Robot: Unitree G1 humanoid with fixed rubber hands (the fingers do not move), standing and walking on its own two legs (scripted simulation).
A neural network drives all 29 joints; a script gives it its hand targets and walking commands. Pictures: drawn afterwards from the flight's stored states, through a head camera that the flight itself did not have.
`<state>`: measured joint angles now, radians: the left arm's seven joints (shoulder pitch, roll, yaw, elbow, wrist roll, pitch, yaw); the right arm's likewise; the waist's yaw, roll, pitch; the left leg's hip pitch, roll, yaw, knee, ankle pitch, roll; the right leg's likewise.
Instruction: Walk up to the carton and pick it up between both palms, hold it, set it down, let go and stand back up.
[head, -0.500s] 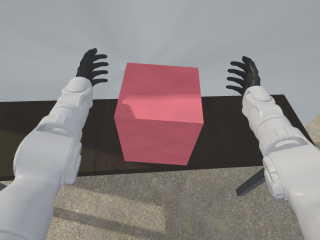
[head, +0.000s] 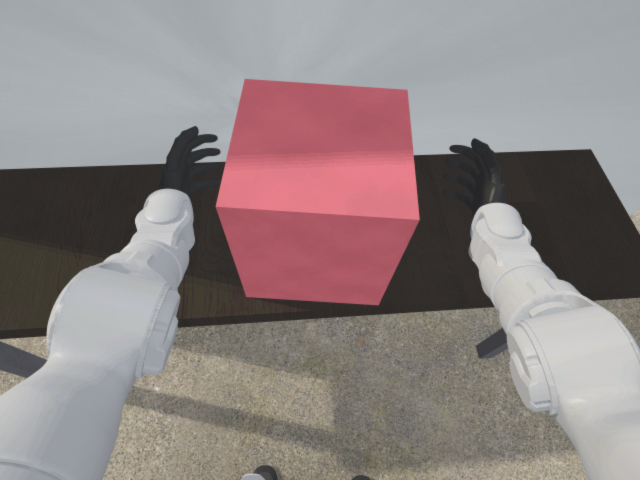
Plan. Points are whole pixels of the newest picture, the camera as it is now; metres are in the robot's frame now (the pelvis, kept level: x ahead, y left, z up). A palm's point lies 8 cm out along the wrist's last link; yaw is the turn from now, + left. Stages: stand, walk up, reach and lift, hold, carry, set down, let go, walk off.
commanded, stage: reach and lift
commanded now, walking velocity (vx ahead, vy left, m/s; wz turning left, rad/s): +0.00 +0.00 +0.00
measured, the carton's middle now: (318, 204) +0.48 +0.03 -0.01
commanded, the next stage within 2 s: none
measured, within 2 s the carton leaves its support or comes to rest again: neither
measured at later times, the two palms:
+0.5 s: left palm (201, 189) +0.46 +0.19 +0.05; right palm (457, 202) +0.46 -0.14 +0.05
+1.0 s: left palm (202, 196) +0.45 +0.18 +0.05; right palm (441, 213) +0.44 -0.12 +0.05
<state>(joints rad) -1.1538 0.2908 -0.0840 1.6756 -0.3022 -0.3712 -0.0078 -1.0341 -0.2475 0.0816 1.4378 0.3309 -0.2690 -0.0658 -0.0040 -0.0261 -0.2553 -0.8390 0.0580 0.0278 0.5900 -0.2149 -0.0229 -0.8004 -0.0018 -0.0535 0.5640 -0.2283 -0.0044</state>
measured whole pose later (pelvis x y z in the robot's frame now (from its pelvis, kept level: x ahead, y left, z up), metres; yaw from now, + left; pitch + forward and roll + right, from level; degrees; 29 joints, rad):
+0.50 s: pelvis -0.01 +0.00 -0.01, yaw +0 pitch +28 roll -1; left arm -1.17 0.22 0.01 1.65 -0.23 -0.42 0.05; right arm -1.06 -0.17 -0.03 1.43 0.20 -0.32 -0.09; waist 0.00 -0.02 -0.26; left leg -0.90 0.06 0.02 0.65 -0.23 -0.02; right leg -0.86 0.00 -0.05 0.62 -0.24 0.00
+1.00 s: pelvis +0.00 +0.01 +0.02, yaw +1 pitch +20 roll -2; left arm -1.01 0.12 0.49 1.40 0.26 -0.40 0.06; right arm -0.90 0.05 -0.68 1.12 -0.44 -0.34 -0.06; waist -0.01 0.00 -0.11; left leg -0.65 0.04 0.02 0.47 -0.18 -0.01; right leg -0.58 -0.01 -0.06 0.39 -0.17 0.01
